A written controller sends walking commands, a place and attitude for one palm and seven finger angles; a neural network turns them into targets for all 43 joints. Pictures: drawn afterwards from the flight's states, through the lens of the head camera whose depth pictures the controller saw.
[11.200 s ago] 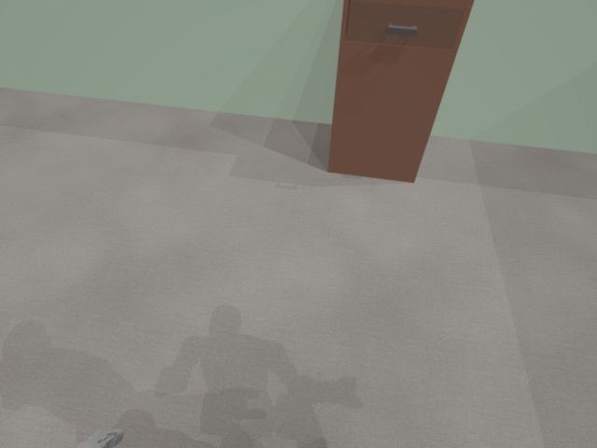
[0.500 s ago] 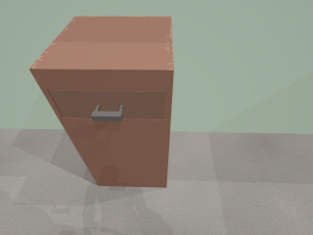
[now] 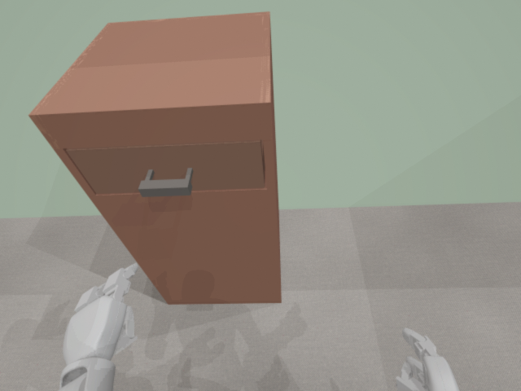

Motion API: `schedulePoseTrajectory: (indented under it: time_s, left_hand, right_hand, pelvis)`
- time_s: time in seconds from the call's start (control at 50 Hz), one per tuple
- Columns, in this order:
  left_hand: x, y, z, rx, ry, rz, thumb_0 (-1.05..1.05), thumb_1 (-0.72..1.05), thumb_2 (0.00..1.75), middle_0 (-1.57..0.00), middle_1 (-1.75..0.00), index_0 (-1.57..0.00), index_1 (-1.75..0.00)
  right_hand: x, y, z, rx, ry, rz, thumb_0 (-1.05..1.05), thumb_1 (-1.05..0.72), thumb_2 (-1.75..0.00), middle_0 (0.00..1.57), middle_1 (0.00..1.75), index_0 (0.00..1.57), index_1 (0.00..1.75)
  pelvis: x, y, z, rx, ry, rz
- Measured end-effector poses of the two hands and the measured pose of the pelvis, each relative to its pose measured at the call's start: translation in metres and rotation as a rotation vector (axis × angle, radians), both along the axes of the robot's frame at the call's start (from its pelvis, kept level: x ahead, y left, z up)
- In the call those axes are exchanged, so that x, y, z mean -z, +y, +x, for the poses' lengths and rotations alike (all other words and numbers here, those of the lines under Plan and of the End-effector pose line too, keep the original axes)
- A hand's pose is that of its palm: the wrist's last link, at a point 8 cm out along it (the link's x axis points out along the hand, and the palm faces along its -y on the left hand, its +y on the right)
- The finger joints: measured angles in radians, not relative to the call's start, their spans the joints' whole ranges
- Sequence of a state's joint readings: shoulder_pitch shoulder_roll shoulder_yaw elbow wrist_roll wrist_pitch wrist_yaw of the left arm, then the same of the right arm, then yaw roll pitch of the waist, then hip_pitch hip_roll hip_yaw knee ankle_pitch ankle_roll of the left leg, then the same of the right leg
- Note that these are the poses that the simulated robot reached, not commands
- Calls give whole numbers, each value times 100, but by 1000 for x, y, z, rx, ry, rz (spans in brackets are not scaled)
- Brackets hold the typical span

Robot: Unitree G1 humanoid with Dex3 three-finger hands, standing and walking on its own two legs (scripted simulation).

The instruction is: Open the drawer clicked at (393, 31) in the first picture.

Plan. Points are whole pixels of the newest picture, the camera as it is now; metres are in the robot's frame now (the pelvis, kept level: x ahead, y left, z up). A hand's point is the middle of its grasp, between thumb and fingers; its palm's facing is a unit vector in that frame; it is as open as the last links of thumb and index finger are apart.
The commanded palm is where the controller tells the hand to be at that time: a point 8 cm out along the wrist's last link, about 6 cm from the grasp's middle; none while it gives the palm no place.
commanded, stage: raise the hand with hooked fingers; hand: left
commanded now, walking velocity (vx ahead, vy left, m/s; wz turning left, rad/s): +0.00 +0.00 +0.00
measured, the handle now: (168, 180) +0.53 +0.24 +0.00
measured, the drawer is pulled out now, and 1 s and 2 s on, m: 0.00 0.00 0.00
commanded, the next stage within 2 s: move the hooked fingers above the handle in 1.64 s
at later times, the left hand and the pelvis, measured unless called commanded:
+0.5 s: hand (113, 315) +0.23 +0.24 +0.02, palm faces +0.06 -0.06 -1.00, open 10.6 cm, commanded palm +0.19 +0.23 +0.06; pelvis -0.02 -0.02 -0.02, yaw +1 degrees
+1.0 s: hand (93, 263) +0.28 +0.27 +0.08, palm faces +0.10 -0.09 -0.99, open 13.3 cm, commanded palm +0.25 +0.26 +0.14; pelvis +0.00 +0.02 +0.00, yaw +0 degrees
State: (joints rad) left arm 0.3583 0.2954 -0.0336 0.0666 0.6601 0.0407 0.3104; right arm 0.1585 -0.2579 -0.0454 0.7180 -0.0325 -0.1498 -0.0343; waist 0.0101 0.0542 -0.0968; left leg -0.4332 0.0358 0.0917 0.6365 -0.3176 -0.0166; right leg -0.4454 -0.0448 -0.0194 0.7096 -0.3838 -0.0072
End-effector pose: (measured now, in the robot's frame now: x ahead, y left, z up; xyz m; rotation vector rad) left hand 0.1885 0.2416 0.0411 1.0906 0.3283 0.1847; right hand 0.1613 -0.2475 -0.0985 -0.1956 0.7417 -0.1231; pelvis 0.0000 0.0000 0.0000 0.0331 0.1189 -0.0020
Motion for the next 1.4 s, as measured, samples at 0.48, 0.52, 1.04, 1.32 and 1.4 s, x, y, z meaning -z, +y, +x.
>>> schedulePoseTrajectory:
  time_s: [0.48, 0.52, 1.04, 1.32, 1.4]
  left_hand:
    - [-31, -5, 13, 75, -138, 435, 0, 22, 61, -27, -73, -27, -72]
    - [-31, -4, 17, 80, -61, 401, 0, 18, 59, -27, -76, -27, -75]
    - [-94, 23, 70, 192, -146, 391, 0, -40, 34, -32, -114, -32, -114]
    - [-134, 38, 91, 216, -135, 418, 0, -49, 30, -32, -120, -32, -119]
    - [-128, 31, 92, 246, -93, 390, 0, -49, 30, -32, -120, -32, -119]
  right_hand:
    - [30, 34, 23, -147, 92, 104, 1, -90, -90, 20, 30, 20, 30]
    - [29, 30, 7, -114, 132, 102, 1, -90, -90, 20, 30, 20, 30]
    - [-19, 65, 42, -96, 42, 58, 1, -91, -90, 20, 30, 20, 30]
    - [-15, 69, 30, -141, 136, 52, 0, -90, -90, 20, 30, 20, 30]
    - [-11, 55, 18, -115, 167, 48, 1, -90, -90, 20, 30, 20, 30]
  pelvis:
    - [25, -26, -19, -25, 31, 0]
    - [17, -23, -16, -6, 19, 6]
    - [-7, 25, -2, -1, -69, -25]
    - [-17, 22, -3, -23, -98, -31]
    - [-18, 20, -3, -17, -94, -30]
